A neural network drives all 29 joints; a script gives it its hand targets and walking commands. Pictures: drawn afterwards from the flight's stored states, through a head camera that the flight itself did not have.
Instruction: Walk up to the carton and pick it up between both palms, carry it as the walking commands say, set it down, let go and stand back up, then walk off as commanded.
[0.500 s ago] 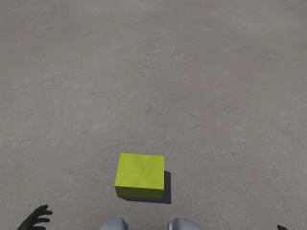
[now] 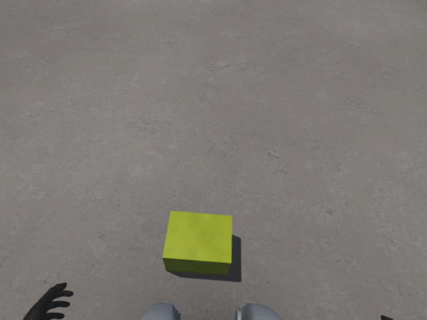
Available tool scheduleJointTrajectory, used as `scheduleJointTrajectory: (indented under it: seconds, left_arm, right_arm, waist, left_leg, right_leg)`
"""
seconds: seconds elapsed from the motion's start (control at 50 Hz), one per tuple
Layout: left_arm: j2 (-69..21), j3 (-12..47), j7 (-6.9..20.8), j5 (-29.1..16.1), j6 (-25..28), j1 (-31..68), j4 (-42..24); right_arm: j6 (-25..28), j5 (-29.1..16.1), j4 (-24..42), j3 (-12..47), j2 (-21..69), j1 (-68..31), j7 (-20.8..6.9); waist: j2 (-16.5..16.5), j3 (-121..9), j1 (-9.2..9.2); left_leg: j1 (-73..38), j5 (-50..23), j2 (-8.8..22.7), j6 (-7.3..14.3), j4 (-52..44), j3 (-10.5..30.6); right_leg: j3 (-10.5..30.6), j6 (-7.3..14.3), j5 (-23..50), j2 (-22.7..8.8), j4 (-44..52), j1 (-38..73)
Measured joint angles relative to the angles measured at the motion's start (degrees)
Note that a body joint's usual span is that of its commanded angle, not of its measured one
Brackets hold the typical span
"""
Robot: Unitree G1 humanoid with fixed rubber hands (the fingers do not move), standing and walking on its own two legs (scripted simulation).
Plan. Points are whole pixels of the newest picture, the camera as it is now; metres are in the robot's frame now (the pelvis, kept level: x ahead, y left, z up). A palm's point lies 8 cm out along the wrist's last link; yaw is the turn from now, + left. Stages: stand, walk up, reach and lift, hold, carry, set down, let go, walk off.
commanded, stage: walk up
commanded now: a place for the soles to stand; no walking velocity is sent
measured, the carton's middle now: (198, 243) +0.47 +0.04 -0.64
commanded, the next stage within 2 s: reach and lift in 1.00 s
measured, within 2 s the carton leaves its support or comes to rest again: neither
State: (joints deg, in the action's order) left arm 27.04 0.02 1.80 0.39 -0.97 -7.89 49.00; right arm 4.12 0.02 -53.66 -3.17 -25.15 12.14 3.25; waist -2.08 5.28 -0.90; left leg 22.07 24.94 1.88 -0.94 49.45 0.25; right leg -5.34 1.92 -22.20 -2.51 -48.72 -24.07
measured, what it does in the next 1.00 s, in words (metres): stands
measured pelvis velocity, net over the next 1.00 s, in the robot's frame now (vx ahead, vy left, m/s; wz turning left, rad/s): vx -0.02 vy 0.01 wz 0.00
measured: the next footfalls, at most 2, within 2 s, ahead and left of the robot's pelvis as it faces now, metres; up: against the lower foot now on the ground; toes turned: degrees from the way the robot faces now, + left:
none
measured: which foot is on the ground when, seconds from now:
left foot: down 0.00-1.00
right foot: down 0.00-1.00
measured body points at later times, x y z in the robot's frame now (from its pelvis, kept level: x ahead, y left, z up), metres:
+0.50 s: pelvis -0.02 +0.01 +0.01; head -0.01 +0.03 +0.46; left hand +0.09 +0.35 -0.10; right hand +0.08 -0.32 -0.08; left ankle +0.02 +0.13 -0.70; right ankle +0.04 -0.11 -0.70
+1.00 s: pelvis -0.02 +0.01 +0.02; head +0.00 +0.01 +0.47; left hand +0.09 +0.35 -0.08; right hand +0.08 -0.32 -0.08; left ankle +0.02 +0.13 -0.70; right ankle +0.04 -0.11 -0.70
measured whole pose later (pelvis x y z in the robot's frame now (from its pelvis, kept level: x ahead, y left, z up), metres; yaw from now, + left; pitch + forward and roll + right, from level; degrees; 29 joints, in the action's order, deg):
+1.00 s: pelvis -0.02 +0.01 +0.02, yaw +0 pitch +0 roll -1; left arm 27.0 0.0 1.5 0.6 -0.2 -7.2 54.9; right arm 3.2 0.0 -55.9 -2.1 -24.1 9.9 1.4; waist 0.1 0.9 -0.9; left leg 21.8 17.5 1.4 -0.4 39.0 -0.1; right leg -5.4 1.2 -14.2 -2.5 -36.9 -23.0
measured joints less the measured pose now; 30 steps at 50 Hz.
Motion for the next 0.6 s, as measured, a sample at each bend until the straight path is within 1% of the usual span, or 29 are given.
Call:
scheduleJointTrajectory:
  seconds: [0.2,0.6]
  left_arm:
    - [0.0,0.0,-0.27,-0.25,0.26,0.58,1.39]
    - [0.0,0.0,-0.29,-0.1,0.28,0.61,5.3]
  right_arm:
    - [-0.68,0.0,0.0,0.34,0.47,-1.95,-0.4]
    - [-0.95,0.0,-1.46,0.63,0.69,-2.05,-1.55]
  waist:
    - [0.95,-0.24,0.0]
    - [0.91,-3.22,0.0]
  left_leg:
    - [0.0,-1.4,-0.08,0.02,-1.39,-0.07]
    - [0.0,-6.42,-0.43,0.49,-8.2,-0.31]
  right_leg:
    - [0.0,-0.41,2.02,0.01,2.59,0.58]
    - [-0.01,-0.42,7.23,0.02,10.19,1.03]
